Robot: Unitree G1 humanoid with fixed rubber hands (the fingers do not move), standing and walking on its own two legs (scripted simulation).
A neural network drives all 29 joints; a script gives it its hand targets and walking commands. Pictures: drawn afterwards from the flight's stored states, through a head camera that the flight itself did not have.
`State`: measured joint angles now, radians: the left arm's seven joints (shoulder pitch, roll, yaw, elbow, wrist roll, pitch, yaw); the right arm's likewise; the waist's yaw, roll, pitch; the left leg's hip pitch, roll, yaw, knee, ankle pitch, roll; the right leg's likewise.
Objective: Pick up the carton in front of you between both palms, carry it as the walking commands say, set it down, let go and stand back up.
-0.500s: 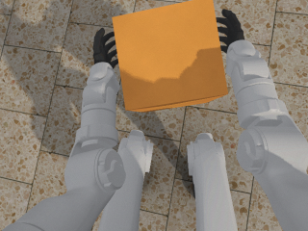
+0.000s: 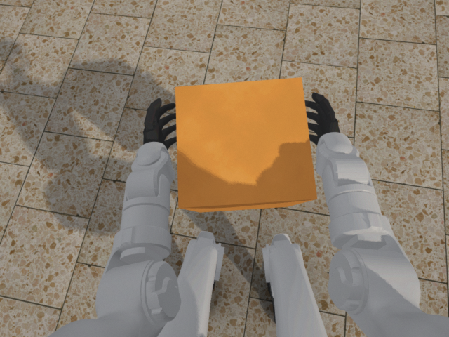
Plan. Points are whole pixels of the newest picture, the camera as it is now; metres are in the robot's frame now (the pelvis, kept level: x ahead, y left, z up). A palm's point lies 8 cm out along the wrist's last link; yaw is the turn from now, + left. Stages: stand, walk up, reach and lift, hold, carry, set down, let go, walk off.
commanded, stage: reach and lift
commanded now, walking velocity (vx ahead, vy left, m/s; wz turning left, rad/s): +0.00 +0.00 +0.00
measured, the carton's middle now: (241, 157) +0.43 +0.01 -0.13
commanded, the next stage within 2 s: hold in 1.94 s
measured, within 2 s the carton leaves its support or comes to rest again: neither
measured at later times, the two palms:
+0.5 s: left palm (113, 122) +0.40 +0.16 +0.12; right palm (370, 124) +0.40 -0.14 +0.11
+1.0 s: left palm (27, 79) +0.37 +0.16 +0.24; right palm out of the picture +0.36 -0.14 +0.23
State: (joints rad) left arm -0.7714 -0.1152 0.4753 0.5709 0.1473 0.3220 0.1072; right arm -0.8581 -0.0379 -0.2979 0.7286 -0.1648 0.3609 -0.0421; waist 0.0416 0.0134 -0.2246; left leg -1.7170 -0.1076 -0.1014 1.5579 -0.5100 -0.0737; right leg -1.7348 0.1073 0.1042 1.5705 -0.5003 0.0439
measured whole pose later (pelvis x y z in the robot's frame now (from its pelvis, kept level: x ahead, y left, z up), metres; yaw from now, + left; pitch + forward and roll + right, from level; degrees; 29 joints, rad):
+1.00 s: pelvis +0.08 +0.01 +0.22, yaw -1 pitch -1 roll +0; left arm -0.28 -0.16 0.28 0.42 0.26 0.56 0.02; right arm -0.25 0.15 -0.24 0.41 -0.26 0.60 -0.04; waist 0.00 0.00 -0.09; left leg -0.20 -0.05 -0.15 0.47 -0.24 -0.01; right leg -0.20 0.04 0.14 0.46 -0.23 0.02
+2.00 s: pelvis +0.08 +0.01 +0.22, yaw +0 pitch -5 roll +0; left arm -0.27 -0.15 0.24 0.29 0.28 0.68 0.01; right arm -0.24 0.15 -0.20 0.28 -0.27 0.72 -0.02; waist 0.00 0.00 -0.02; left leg -0.08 -0.04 -0.14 0.38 -0.21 -0.01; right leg -0.08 0.04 0.13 0.37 -0.20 0.01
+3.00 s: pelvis +0.16 +0.02 +0.21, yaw -2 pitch +5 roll -2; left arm -0.17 -0.13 0.13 -0.23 0.12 0.97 0.07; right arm -0.16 0.13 -0.09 -0.22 -0.14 1.00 -0.08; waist 0.01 0.03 -0.16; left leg -0.20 0.05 0.01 0.47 -0.35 -0.01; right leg -0.33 0.00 -0.13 0.50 -0.35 0.01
